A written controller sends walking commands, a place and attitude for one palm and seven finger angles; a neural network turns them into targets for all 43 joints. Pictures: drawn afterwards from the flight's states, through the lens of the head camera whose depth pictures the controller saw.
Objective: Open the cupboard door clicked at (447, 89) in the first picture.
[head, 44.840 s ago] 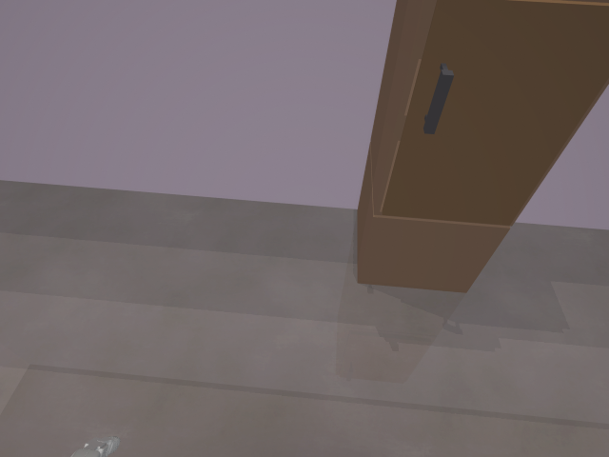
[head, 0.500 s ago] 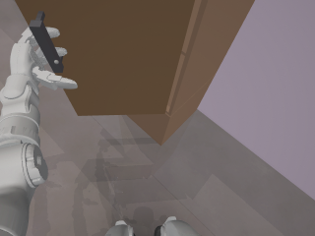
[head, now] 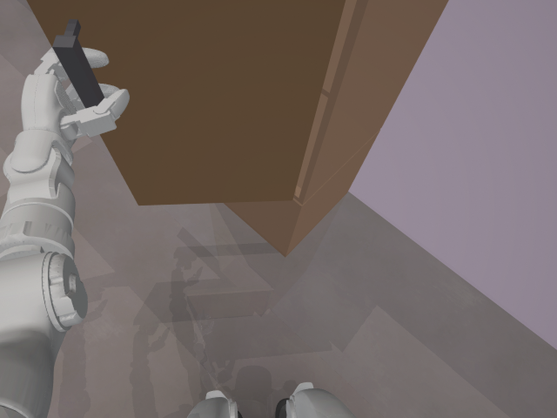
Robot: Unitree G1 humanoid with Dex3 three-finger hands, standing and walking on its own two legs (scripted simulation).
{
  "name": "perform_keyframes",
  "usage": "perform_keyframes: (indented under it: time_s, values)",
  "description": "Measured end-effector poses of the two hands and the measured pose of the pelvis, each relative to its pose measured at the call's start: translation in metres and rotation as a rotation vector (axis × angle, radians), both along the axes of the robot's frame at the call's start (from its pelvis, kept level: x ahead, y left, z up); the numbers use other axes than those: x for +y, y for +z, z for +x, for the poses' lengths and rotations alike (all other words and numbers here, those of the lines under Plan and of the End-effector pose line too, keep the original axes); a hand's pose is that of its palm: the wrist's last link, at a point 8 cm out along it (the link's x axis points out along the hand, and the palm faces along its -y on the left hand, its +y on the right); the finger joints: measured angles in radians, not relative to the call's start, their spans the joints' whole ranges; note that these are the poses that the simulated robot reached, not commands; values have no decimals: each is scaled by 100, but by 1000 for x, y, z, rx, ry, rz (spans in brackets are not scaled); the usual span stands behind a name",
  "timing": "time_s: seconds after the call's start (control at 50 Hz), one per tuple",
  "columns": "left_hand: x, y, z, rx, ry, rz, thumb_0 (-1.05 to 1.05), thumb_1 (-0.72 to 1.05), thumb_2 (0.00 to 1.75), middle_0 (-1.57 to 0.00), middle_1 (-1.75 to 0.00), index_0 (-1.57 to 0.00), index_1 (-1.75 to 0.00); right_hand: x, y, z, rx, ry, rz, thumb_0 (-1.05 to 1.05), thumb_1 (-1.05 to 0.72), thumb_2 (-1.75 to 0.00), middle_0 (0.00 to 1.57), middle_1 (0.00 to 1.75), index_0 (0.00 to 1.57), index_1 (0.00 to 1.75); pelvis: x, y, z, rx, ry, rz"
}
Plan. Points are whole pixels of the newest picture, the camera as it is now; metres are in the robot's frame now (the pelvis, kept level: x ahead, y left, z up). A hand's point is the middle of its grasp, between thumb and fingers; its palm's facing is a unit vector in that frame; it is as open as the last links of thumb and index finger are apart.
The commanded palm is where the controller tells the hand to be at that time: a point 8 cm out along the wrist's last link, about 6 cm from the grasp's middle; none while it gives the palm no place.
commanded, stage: close the thumb around the handle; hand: left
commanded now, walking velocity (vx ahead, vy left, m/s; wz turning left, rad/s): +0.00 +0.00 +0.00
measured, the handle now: (90, 77) +0.57 +0.22 +0.11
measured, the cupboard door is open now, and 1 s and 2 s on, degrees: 47 74 93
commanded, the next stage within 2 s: pull the door open along its arc in 0.20 s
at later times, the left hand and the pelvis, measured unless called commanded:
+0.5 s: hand (102, 111) +0.51 +0.19 +0.10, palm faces +0.01 -1.00 +0.00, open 5.8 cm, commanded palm +0.47 +0.24 +0.10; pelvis +0.00 +0.00 +0.00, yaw -1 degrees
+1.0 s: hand (141, 199) +0.37 +0.13 +0.11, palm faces +0.30 -0.95 +0.07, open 6.3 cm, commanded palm +0.32 +0.20 +0.10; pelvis +0.01 -0.01 +0.02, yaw +0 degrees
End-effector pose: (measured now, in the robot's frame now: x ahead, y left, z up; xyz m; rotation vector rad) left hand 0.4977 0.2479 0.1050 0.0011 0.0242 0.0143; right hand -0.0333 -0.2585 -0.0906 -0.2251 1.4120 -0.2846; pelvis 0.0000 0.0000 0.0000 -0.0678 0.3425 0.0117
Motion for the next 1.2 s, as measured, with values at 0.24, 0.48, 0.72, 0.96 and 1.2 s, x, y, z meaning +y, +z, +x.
perform_keyframes:
  time_s: [0.24, 0.48, 0.72, 0.96, 1.2]
  values:
    - [0, 0, -2, -4, 2, 2, 1, 73, 81, -34, -134, -35, -134, -2, -1, 12, -22, 9, 0, 1, -91, -89, 21, 30, 21, 30, 0, 1, 3, -3, 0, 1]
    - [0, 0, -5, -5, -7, 2, 1, 73, 80, -34, -135, -35, -135, -7, 0, 21, -54, 4, -7, 1, -91, -89, 20, 30, 21, 30, -4, 2, 4, -5, -12, 7]
    - [-8, -2, -56, -39, -51, 2, 1, 71, 75, -33, -134, -32, -133, -6, 7, 58, -181, -5, 40, 1, -91, -89, 20, 30, 21, 30, -6, 13, 15, -61, -39, 21]
    - [-60, -4, -149, -58, 228, -76, 1, 67, 76, -33, -131, -33, -126, 10, 19, 166, -494, 171, 110, 1, -91, -90, 20, 30, 20, 29, -11, 18, 9, -147, -29, 45]
    - [-106, 1, -199, -16, 396, -9, 1, 66, 77, -33, -128, -32, -130, 18, 32, 204, -587, 267, 143, 1, -91, -90, 20, 30, 21, 30, -34, 22, 0, -226, 12, 66]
